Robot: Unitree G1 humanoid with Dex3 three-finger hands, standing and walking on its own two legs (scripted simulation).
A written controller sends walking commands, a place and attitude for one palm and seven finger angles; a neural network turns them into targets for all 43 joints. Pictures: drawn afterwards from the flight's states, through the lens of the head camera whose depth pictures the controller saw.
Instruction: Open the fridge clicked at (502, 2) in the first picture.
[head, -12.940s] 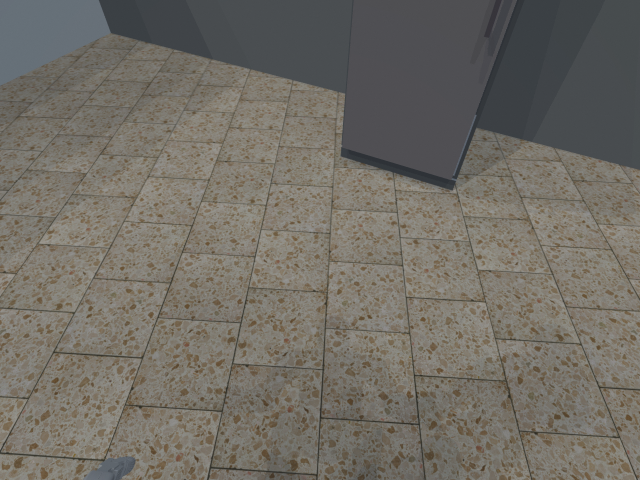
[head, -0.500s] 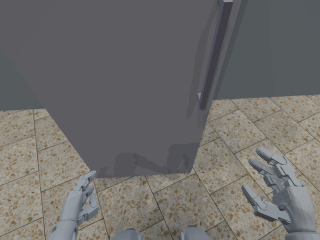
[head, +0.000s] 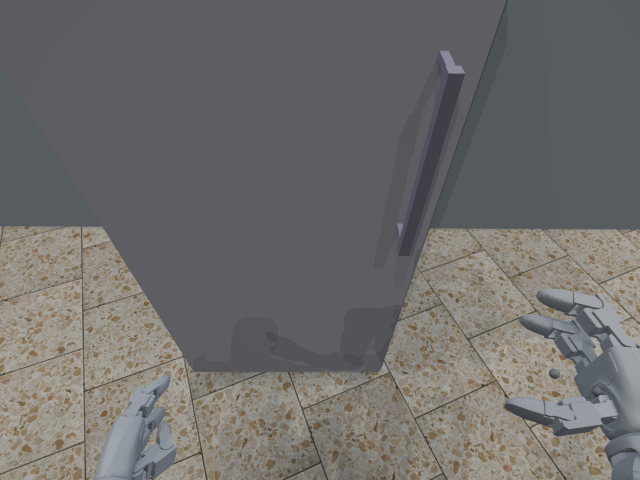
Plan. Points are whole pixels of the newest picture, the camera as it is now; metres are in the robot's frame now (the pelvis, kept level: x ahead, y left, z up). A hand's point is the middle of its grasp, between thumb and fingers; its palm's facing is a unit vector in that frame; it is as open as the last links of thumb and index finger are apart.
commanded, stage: raise the hand to about handle height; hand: right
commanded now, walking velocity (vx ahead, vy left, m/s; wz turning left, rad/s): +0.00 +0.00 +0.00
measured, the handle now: (420, 171) +0.48 -0.11 +0.14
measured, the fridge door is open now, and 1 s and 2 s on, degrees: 0 0 0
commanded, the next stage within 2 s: move the hooked fingers beside the handle in 1.02 s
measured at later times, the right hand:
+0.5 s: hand (623, 314) +0.27 -0.28 +0.14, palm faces +0.04 +1.00 -0.06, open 13.9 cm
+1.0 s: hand (610, 309) +0.27 -0.27 +0.14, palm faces +0.04 +1.00 -0.05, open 14.0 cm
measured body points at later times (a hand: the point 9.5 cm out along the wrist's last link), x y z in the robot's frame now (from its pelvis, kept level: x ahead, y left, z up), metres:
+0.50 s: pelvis +0.00 +0.00 +0.02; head +0.01 +0.01 +0.47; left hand +0.18 +0.22 -0.05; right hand +0.26 -0.33 +0.15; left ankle +0.00 +0.11 -0.71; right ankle +0.01 -0.10 -0.71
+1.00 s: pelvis +0.00 +0.01 +0.02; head +0.00 +0.02 +0.47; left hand +0.18 +0.25 -0.05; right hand +0.27 -0.32 +0.15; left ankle +0.00 +0.11 -0.71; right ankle +0.01 -0.10 -0.71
